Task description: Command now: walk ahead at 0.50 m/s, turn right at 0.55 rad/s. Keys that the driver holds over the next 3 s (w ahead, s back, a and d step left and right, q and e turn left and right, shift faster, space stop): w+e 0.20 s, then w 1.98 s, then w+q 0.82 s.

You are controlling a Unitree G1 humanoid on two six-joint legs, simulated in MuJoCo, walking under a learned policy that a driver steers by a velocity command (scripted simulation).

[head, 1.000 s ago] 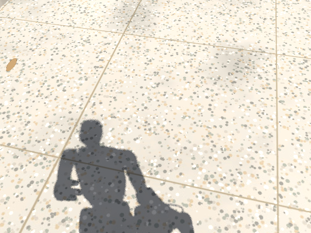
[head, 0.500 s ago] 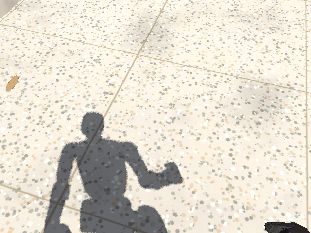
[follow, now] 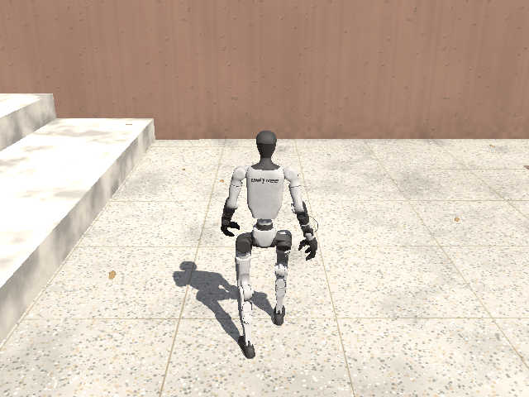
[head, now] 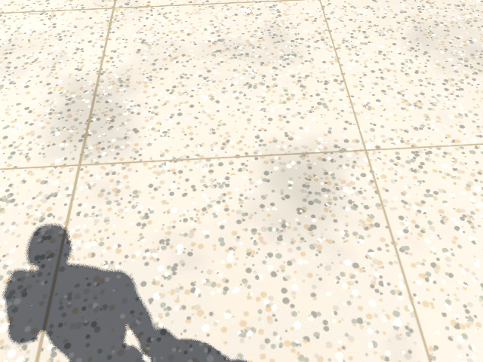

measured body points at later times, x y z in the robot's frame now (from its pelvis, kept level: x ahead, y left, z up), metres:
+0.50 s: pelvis +0.29 -0.01 +0.01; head +0.32 -0.02 +0.46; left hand +0.37 +0.27 -0.11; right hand +0.47 -0.28 -0.07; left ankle +0.46 +0.07 -0.71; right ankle +0.13 -0.09 -0.72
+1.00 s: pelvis +0.56 -0.07 +0.02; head +0.59 -0.08 +0.46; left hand +0.84 +0.09 -0.06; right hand +0.48 -0.33 -0.12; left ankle +0.46 +0.07 -0.72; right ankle +0.69 -0.23 -0.70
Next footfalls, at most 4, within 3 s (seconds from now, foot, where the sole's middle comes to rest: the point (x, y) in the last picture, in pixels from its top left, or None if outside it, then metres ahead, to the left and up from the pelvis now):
0.02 right None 0.17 -0.09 -0.76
0.52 left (224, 347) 0.50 0.07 -0.76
1.06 right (322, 264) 0.73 -0.23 -0.76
1.58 left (256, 178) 1.07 -0.06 -0.76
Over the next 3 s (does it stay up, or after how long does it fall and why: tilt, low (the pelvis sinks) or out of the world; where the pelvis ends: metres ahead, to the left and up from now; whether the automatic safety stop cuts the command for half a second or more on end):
stays up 1.64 -0.25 0.03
